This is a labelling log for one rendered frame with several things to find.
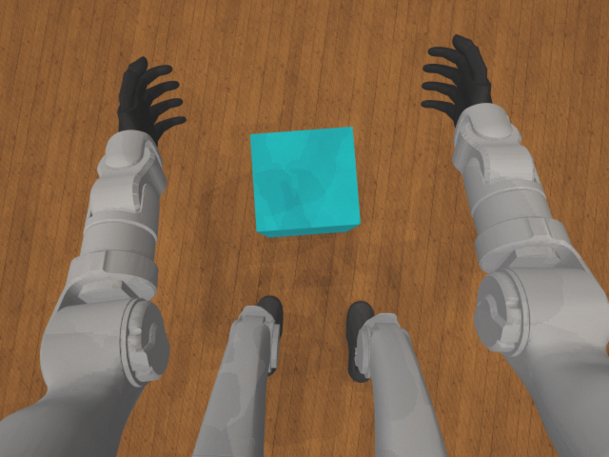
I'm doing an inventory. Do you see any right robot upper arm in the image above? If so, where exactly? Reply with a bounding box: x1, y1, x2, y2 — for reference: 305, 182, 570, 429
474, 267, 609, 457

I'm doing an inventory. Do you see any left robot thigh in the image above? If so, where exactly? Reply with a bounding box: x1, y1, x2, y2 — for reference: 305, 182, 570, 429
191, 315, 280, 457

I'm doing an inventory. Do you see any left robot forearm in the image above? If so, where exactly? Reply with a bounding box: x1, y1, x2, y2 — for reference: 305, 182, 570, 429
40, 129, 167, 384

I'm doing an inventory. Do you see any robot right hand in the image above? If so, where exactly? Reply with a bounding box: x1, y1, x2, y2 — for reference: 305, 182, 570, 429
421, 34, 493, 128

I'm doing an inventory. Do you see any right robot thigh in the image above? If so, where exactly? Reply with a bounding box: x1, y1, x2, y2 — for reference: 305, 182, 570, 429
358, 323, 448, 457

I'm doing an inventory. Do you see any right robot forearm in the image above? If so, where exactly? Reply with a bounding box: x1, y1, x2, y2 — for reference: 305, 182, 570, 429
452, 103, 609, 344

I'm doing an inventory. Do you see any robot left hand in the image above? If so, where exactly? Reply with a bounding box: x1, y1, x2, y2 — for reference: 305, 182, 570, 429
117, 56, 187, 148

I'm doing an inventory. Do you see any robot thigh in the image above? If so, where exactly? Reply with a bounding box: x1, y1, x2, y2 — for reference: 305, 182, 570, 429
358, 323, 448, 457
191, 315, 280, 457

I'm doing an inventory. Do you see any left robot upper arm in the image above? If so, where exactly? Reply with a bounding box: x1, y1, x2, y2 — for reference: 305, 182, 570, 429
0, 297, 170, 457

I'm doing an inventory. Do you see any carton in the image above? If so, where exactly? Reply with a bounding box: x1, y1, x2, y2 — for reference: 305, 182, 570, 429
250, 127, 361, 237

